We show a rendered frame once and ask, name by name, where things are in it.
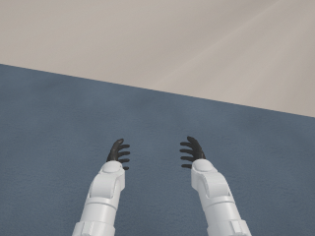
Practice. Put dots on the left robot forearm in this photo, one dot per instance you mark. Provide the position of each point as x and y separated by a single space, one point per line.
102 201

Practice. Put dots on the robot left hand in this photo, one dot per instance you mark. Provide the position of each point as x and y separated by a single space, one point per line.
114 153

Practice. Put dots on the robot right hand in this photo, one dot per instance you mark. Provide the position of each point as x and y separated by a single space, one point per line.
195 150

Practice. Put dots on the right robot forearm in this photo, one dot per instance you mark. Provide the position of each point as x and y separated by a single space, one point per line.
217 201

